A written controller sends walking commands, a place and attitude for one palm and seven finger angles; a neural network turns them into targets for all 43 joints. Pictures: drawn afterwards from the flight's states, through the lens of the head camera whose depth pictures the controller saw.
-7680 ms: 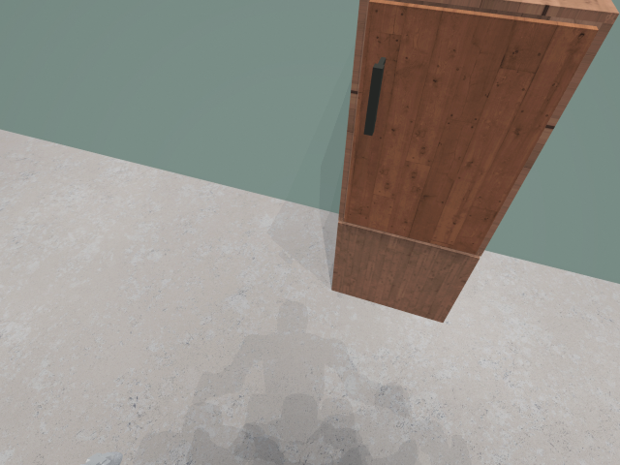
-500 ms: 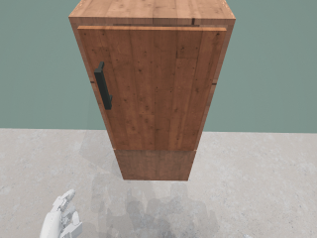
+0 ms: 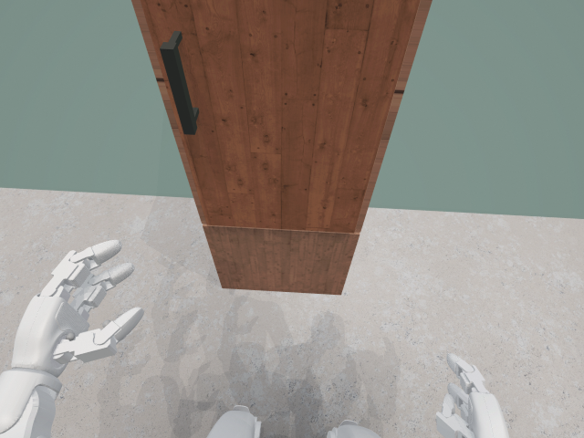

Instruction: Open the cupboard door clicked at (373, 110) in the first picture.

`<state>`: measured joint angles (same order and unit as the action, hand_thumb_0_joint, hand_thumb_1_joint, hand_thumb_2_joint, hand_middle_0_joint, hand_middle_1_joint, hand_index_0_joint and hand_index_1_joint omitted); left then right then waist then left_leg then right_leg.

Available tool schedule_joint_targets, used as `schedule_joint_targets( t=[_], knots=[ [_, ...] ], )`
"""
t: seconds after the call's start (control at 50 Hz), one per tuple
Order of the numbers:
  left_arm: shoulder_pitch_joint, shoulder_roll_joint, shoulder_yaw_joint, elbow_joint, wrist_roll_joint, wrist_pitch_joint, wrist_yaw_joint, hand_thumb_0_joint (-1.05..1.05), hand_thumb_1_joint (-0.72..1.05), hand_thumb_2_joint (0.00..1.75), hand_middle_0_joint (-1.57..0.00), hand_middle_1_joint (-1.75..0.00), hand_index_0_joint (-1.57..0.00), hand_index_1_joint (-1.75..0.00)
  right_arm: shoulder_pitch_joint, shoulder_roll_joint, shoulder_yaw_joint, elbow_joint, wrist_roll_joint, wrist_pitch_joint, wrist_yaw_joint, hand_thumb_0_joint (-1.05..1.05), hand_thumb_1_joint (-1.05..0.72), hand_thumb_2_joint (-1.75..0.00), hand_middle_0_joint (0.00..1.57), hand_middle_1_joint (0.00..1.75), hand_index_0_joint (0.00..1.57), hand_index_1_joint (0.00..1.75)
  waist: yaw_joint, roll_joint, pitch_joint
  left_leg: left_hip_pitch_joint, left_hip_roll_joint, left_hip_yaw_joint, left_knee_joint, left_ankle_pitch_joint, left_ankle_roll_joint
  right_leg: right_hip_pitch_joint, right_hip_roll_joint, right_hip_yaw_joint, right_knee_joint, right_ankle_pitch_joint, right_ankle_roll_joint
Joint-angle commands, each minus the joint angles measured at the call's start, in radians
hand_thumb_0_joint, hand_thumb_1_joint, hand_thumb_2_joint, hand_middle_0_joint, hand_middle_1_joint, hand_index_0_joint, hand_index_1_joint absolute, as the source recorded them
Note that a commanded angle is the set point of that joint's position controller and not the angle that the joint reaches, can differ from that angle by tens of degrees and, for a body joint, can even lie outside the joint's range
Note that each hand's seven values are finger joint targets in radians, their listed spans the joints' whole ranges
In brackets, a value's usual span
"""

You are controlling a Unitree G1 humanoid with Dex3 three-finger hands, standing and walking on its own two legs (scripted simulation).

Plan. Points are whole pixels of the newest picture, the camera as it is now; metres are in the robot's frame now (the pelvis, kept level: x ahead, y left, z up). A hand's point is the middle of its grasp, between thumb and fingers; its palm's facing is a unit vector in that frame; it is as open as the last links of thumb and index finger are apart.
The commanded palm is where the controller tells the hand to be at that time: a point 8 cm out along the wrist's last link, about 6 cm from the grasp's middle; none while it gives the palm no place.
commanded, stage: raise the hand with hooked fingers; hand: left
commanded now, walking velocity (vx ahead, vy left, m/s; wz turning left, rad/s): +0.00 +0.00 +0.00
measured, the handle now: (183, 85) +0.60 +0.23 +0.14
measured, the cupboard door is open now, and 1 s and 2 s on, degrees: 0 0 0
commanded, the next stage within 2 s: move the hooked fingers beside the handle in 1.46 s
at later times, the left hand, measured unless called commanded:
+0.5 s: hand (63, 265) +0.28 +0.29 +0.11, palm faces +0.05 -1.00 -0.04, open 12.8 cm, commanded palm +0.25 +0.34 +0.12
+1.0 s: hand (33, 205) +0.32 +0.31 +0.17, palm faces +0.07 -1.00 -0.03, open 14.0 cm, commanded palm +0.29 +0.35 +0.16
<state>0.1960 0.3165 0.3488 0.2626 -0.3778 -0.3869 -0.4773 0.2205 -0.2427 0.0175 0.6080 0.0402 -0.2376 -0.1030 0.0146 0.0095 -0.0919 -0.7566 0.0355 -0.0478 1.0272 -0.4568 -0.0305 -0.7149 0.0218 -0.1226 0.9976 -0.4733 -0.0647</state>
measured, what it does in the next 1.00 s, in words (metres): rises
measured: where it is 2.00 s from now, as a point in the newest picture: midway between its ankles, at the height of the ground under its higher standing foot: outside the picture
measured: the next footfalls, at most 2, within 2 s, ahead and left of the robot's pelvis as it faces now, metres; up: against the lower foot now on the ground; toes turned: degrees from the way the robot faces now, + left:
none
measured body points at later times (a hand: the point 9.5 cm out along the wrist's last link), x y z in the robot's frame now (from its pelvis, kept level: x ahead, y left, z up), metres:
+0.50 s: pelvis +0.02 +0.05 +0.03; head +0.04 +0.06 +0.48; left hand +0.27 +0.34 +0.11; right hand +0.18 -0.19 -0.04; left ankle +0.03 +0.14 -0.67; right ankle +0.02 -0.08 -0.67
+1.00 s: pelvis +0.02 +0.03 +0.05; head +0.03 +0.03 +0.50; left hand +0.31 +0.36 +0.17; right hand +0.18 -0.21 -0.03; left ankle +0.03 +0.14 -0.67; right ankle +0.02 -0.08 -0.67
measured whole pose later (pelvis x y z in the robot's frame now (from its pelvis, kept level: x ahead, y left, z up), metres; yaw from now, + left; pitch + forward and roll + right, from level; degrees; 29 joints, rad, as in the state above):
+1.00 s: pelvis +0.02 +0.03 +0.05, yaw +0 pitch +3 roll -1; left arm -0.11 0.43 0.44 0.37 -0.34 -0.09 -0.46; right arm 0.27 -0.27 0.06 0.61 0.05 -0.21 -0.12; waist 0.03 0.04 -0.05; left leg -0.39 0.00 0.00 0.67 -0.33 0.02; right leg -0.35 0.00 -0.07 0.63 -0.33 -0.02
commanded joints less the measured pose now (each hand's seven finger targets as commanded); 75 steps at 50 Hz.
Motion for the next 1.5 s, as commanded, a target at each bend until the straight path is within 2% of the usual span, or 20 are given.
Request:
schedule_joint_targets(
  t=[0.0, 0.1, 0.14, 0.22, 0.26, 0.3, 0.34, 0.4, 0.6, 0.66, 0.82, 0.9, 0.98, 1.08, 1.1, 1.18, 1.2, 1.28, 1.4, 1.48],
  knots=[
    [-0.052, 0.234, 0.149, -0.170, -0.044, -0.001, 0.027, 0.00, 0.13, 0.57, -0.25, -0.80, -0.25, -0.80, -0.034, -0.138, -0.051, -0.166, 0.004, -0.064, -0.003, 0.00, -0.90, -0.90, 0.20, 0.30, 0.20, 0.30, 0.012, 0.011, -0.189, 0.077, -0.034, 0.019, -0.163, 0.177, 0.058, 0.244, -0.059, 0.236, -0.306, 0.087, 0.082],
    [-0.038, 0.195, 0.123, -0.180, -0.035, -0.014, 0.065, 0.00, 0.01, 0.52, -0.26, -0.87, -0.26, -0.87, -0.012, -0.144, -0.057, -0.165, 0.001, -0.075, 0.015, 0.00, -0.90, -0.90, 0.20, 0.30, 0.20, 0.30, 0.007, -0.040, -0.149, 0.120, -0.037, 0.020, -0.230, 0.187, 0.058, 0.230, -0.032, 0.171, -0.312, 0.089, 0.069],
    [-0.064, 0.178, 0.090, -0.220, -0.020, -0.026, 0.071, 0.00, -0.03, 0.50, -0.27, -0.90, -0.27, -0.90, -0.001, -0.149, -0.058, -0.163, 0.003, -0.083, 0.018, 0.00, -0.90, -0.90, 0.20, 0.30, 0.20, 0.30, 0.000, 0.032, -0.162, 0.176, -0.037, 0.025, -0.259, 0.179, 0.061, 0.202, -0.021, 0.137, -0.306, 0.084, 0.061],
    [-0.147, 0.216, 0.095, -0.248, -0.002, -0.018, 0.092, 0.00, -0.13, 0.46, -0.27, -0.96, -0.27, -0.96, 0.009, -0.164, -0.054, -0.157, 0.004, -0.089, 0.012, 0.00, -0.90, -0.90, 0.20, 0.30, 0.20, 0.30, -0.010, 0.032, -0.143, 0.225, -0.033, 0.007, -0.306, 0.153, 0.059, 0.184, -0.006, 0.090, -0.299, 0.085, 0.051],
    [-0.158, 0.202, 0.082, -0.283, 0.008, -0.015, 0.106, 0.00, -0.17, 0.44, -0.28, -0.99, -0.28, -0.99, 0.010, -0.160, -0.054, -0.154, 0.004, -0.094, 0.008, 0.00, -0.90, -0.90, 0.20, 0.30, 0.20, 0.30, -0.008, 0.087, -0.172, 0.282, -0.031, 0.003, -0.325, 0.171, 0.057, 0.190, -0.003, 0.072, -0.292, 0.122, 0.046],
    [-0.185, 0.225, 0.093, -0.287, 0.014, 0.001, 0.116, 0.00, -0.22, 0.42, -0.28, -1.02, -0.28, -1.02, 0.015, -0.166, -0.048, -0.151, 0.001, -0.093, 0.006, 0.00, -0.90, -0.90, 0.20, 0.30, 0.20, 0.30, -0.007, 0.074, -0.170, 0.302, -0.027, -0.012, -0.339, 0.202, 0.053, 0.210, 0.004, 0.061, -0.288, 0.158, 0.040],
    [-0.187, 0.207, 0.078, -0.312, 0.022, 0.014, 0.123, 0.00, -0.27, 0.40, -0.28, -1.05, -0.28, -1.05, 0.010, -0.159, -0.045, -0.152, 0.003, -0.094, 0.008, 0.00, -0.90, -0.90, 0.20, 0.30, 0.20, 0.30, -0.001, 0.119, -0.187, 0.350, -0.023, -0.017, -0.354, 0.258, 0.045, 0.223, 0.003, 0.050, -0.288, 0.207, 0.038],
    [-0.198, 0.214, 0.082, -0.293, 0.028, 0.053, 0.130, 0.00, -0.34, 0.37, -0.29, -1.10, -0.29, -1.10, 0.013, -0.162, -0.039, -0.154, 0.000, -0.086, 0.011, 0.00, -0.90, -0.90, 0.20, 0.30, 0.20, 0.30, 0.001, 0.083, -0.162, 0.371, -0.018, -0.035, -0.372, 0.319, 0.035, 0.243, 0.010, 0.037, -0.295, 0.251, 0.035],
    [-0.348, 0.249, 0.097, -0.276, 0.034, 0.160, 0.094, 0.00, -0.50, 0.30, -0.30, -1.20, -0.30, -1.20, 0.001, -0.158, -0.025, -0.157, 0.003, -0.052, 0.007, 0.00, -0.90, -0.90, 0.20, 0.30, 0.20, 0.30, 0.002, 0.108, -0.160, 0.466, -0.015, -0.035, -0.406, 0.459, 0.014, 0.302, 0.013, 0.036, -0.346, 0.349, 0.031],
    [-0.384, 0.273, 0.125, -0.230, 0.027, 0.178, 0.081, 0.00, -0.50, 0.30, -0.30, -1.20, -0.30, -1.20, -0.004, -0.158, -0.023, -0.152, 0.006, -0.043, -0.001, 0.00, -0.90, -0.90, 0.20, 0.30, 0.20, 0.30, 0.000, 0.072, -0.165, 0.471, -0.019, -0.027, -0.419, 0.421, 0.022, 0.316, 0.010, 0.040, -0.370, 0.352, 0.035],
    [-0.532, 0.339, 0.144, -0.184, 0.031, 0.208, 0.043, 0.00, -0.50, 0.30, -0.30, -1.20, -0.30, -1.20, -0.025, -0.157, -0.011, -0.154, 0.013, -0.035, -0.019, 0.00, -0.90, -0.90, 0.20, 0.30, 0.20, 0.30, 0.000, 0.111, -0.163, 0.502, -0.031, -0.019, -0.457, 0.352, 0.038, 0.365, 0.004, 0.057, -0.425, 0.328, 0.028],
    [-0.541, 0.385, 0.189, -0.115, 0.014, 0.225, 0.028, 0.00, -0.50, 0.30, -0.30, -1.20, -0.30, -1.20, -0.017, -0.162, -0.010, -0.148, 0.012, -0.031, -0.023, 0.00, -0.90, -0.90, 0.20, 0.30, 0.20, 0.30, 0.009, 0.051, -0.156, 0.485, -0.036, -0.006, -0.460, 0.363, 0.049, 0.410, 0.004, 0.066, -0.446, 0.370, 0.031],
    [-0.538, 0.337, 0.147, -0.032, 0.013, 0.255, 0.006, 0.00, -0.50, 0.30, -0.30, -1.20, -0.30, -1.20, -0.016, -0.163, -0.014, -0.147, 0.023, -0.028, -0.023, 0.00, -0.90, -0.90, 0.20, 0.30, 0.20, 0.30, -0.002, 0.037, -0.110, 0.462, -0.040, 0.008, -0.468, 0.320, 0.056, 0.385, -0.003, 0.074, -0.466, 0.348, 0.038],
    [-0.527, 0.367, 0.174, -0.087, 0.011, 0.242, 0.012, 0.00, -0.50, 0.30, -0.30, -1.20, -0.30, -1.20, -0.014, -0.162, -0.020, -0.165, 0.020, -0.027, -0.009, 0.00, -0.90, -0.90, 0.20, 0.30, 0.20, 0.30, 0.012, 0.052, -0.157, 0.453, -0.046, 0.025, -0.450, 0.343, 0.060, 0.420, -0.011, 0.095, -0.457, 0.387, 0.043],
    [-0.523, 0.388, 0.194, -0.090, 0.009, 0.236, 0.020, 0.00, -0.50, 0.30, -0.30, -1.20, -0.30, -1.20, -0.011, -0.162, -0.020, -0.166, 0.017, -0.025, -0.008, 0.00, -0.90, -0.90, 0.20, 0.30, 0.20, 0.30, 0.017, 0.020, -0.151, 0.443, -0.044, 0.029, -0.443, 0.347, 0.062, 0.432, -0.010, 0.104, -0.455, 0.394, 0.044],
    [-0.546, 0.387, 0.203, -0.134, 0.021, 0.204, 0.051, 0.00, -0.50, 0.30, -0.30, -1.20, -0.30, -1.20, -0.012, -0.153, -0.020, -0.164, 0.017, -0.028, -0.010, 0.00, -0.90, -0.90, 0.20, 0.30, 0.20, 0.30, 0.013, 0.090, -0.172, 0.461, -0.047, 0.038, -0.447, 0.340, 0.062, 0.432, -0.012, 0.110, -0.453, 0.391, 0.047],
    [-0.544, 0.401, 0.212, -0.128, 0.018, 0.205, 0.053, 0.00, -0.50, 0.30, -0.30, -1.20, -0.30, -1.20, -0.010, -0.156, -0.020, -0.163, 0.014, -0.026, -0.010, 0.00, -0.90, -0.90, 0.20, 0.30, 0.20, 0.30, 0.013, 0.041, -0.165, 0.444, -0.046, 0.039, -0.440, 0.333, 0.065, 0.442, -0.012, 0.120, -0.455, 0.390, 0.052],
    [-0.543, 0.374, 0.191, -0.113, 0.022, 0.205, 0.049, 0.00, -0.50, 0.30, -0.30, -1.20, -0.30, -1.20, -0.012, -0.152, -0.021, -0.155, 0.019, -0.028, -0.017, 0.00, -0.90, -0.90, 0.20, 0.30, 0.20, 0.30, 0.009, 0.076, -0.164, 0.452, -0.049, 0.046, -0.441, 0.336, 0.066, 0.442, -0.017, 0.127, -0.457, 0.412, 0.056],
    [-0.542, 0.361, 0.177, -0.067, 0.007, 0.228, 0.030, 0.00, -0.50, 0.30, -0.30, -1.20, -0.30, -1.20, -0.011, -0.156, -0.019, -0.155, 0.023, -0.020, -0.020, 0.00, -0.90, -0.90, 0.20, 0.30, 0.20, 0.30, 0.003, -0.015, -0.135, 0.416, -0.046, 0.047, -0.427, 0.323, 0.066, 0.442, -0.023, 0.145, -0.460, 0.420, 0.068],
    [-0.560, 0.369, 0.177, -0.095, 0.019, 0.220, 0.035, 0.00, -0.50, 0.30, -0.30, -1.20, -0.30, -1.20, -0.020, -0.150, -0.018, -0.164, 0.023, -0.021, -0.018, 0.00, -0.90, -0.90, 0.20, 0.30, 0.20, 0.30, 0.009, 0.049, -0.162, 0.439, -0.048, 0.043, -0.434, 0.334, 0.064, 0.437, -0.019, 0.129, -0.452, 0.414, 0.059]
  ],
)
